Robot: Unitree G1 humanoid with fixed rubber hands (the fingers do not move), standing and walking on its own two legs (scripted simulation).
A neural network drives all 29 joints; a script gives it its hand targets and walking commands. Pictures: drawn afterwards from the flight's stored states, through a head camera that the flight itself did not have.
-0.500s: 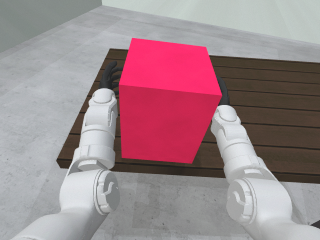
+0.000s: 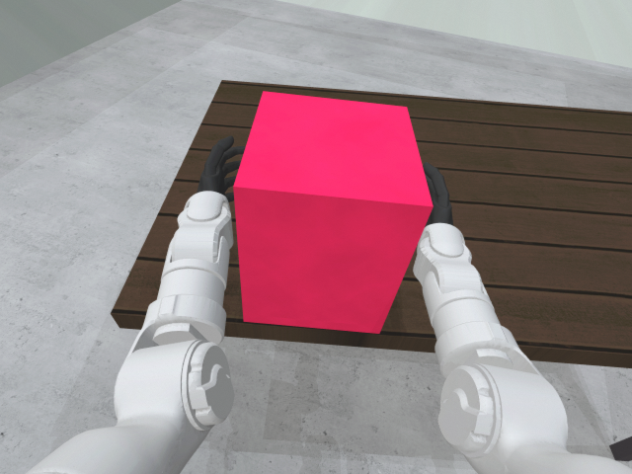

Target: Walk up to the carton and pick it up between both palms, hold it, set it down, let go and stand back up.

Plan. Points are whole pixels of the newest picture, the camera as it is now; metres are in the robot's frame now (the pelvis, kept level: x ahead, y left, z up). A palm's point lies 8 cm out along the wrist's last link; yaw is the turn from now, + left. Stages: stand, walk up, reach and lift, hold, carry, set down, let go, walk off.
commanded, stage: set down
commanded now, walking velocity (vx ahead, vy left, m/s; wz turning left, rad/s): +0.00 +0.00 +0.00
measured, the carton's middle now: (323, 216) +0.43 +0.03 +0.09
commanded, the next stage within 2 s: none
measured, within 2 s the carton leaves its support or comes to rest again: rests again in 0.74 s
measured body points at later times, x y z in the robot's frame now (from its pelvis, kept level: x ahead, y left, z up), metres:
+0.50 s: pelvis +0.00 +0.01 +0.00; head +0.01 +0.03 +0.45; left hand +0.42 +0.18 +0.11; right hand +0.42 -0.12 +0.10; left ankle -0.01 +0.10 -0.75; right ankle +0.00 -0.08 -0.75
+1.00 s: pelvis +0.00 +0.01 +0.00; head +0.01 +0.03 +0.45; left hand +0.41 +0.18 +0.10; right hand +0.41 -0.12 +0.09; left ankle -0.01 +0.10 -0.75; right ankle +0.00 -0.08 -0.75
